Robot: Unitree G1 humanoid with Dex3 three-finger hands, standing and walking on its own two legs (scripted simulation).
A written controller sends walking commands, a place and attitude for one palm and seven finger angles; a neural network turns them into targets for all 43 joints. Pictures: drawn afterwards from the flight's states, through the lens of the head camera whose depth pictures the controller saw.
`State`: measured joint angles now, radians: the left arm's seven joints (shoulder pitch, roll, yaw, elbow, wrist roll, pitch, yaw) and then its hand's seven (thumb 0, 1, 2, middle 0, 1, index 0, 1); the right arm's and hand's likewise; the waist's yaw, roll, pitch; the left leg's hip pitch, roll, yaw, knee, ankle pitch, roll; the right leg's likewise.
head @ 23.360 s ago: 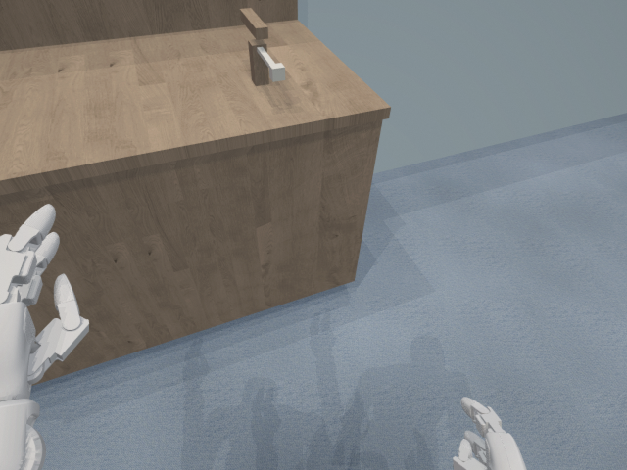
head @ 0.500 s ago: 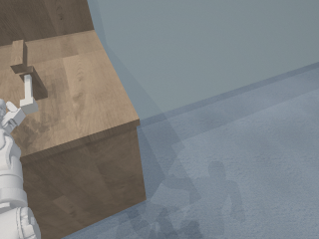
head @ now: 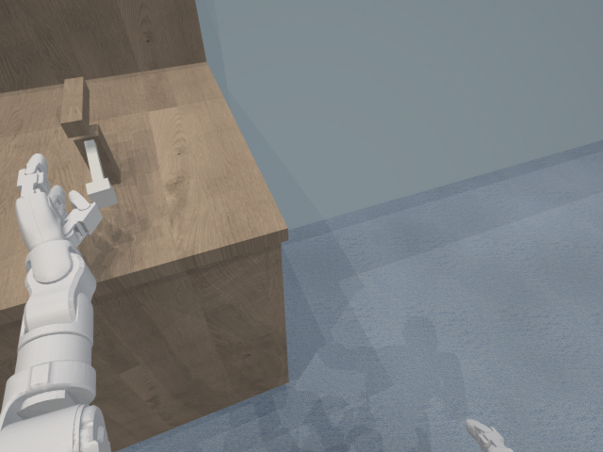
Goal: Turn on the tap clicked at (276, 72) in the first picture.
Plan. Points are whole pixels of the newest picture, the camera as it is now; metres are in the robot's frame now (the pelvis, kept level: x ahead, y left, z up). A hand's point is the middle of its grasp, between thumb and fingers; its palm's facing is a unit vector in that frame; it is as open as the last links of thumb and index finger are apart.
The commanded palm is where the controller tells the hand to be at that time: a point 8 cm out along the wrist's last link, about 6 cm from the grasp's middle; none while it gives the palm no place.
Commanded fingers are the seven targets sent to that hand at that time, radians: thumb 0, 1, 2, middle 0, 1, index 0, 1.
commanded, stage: push the lever round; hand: left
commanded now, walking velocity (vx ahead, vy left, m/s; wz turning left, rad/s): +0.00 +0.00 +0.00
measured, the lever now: (102, 193) +0.41 +0.30 +0.14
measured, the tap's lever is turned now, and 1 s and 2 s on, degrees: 7 36 61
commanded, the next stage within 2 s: none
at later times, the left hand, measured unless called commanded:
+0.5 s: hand (136, 196) +0.40 +0.25 +0.14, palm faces +0.67 -0.74 -0.05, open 7.7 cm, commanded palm +0.36 +0.28 +0.13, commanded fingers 0.00 0.90 0.90 -0.15 -0.15 -0.15 -0.15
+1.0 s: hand (158, 186) +0.44 +0.23 +0.13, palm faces +0.76 -0.64 -0.07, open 7.8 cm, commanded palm +0.38 +0.25 +0.13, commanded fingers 0.00 0.90 0.90 -0.15 -0.15 -0.15 -0.15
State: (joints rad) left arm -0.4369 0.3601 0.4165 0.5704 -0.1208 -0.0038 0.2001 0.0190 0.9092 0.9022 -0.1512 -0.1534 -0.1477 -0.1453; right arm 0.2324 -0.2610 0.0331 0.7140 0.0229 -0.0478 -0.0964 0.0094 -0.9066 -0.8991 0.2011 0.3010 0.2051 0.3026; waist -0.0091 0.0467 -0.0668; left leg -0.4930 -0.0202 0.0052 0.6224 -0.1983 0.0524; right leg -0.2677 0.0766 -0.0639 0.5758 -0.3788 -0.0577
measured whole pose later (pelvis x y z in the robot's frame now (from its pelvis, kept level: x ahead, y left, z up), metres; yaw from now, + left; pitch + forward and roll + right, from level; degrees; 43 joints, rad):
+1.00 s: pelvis +0.02 -0.03 +0.00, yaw +0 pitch +6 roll +0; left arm -0.57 0.22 0.42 0.63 0.00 0.08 0.62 0.02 0.91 0.90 -0.15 -0.15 -0.15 -0.15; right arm 0.26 -0.26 -0.01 0.78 -0.03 0.05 -0.04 0.01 -0.91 -0.90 0.20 0.30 0.20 0.30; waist -0.06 0.04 -0.11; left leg -0.52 -0.01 -0.01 0.65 -0.24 0.01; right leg -0.29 0.09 -0.07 0.61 -0.42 -0.09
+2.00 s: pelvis +0.01 -0.04 -0.02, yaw +2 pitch +13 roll -1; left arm -1.01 0.22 0.51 1.02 0.14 0.14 0.92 0.02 0.96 0.93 -0.15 -0.15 -0.14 -0.14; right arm 0.31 -0.25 -0.03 0.87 -0.11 -0.02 0.05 0.01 -0.91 -0.90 0.20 0.30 0.20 0.30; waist -0.12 0.06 -0.16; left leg -0.72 -0.01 -0.04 0.75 -0.25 0.01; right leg -0.49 0.09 -0.11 0.72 -0.46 -0.10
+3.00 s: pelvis +0.04 -0.05 -0.01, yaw +1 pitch +12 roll +1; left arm -0.94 0.25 0.57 0.92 0.13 0.21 0.84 0.02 0.90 0.90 -0.15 -0.15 -0.15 -0.15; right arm 0.31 -0.25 -0.03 0.82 -0.08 -0.01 0.05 0.01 -0.91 -0.90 0.20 0.30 0.20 0.30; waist -0.12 0.05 -0.17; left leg -0.61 -0.01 -0.02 0.69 -0.28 -0.01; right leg -0.39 0.09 -0.09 0.65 -0.46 -0.09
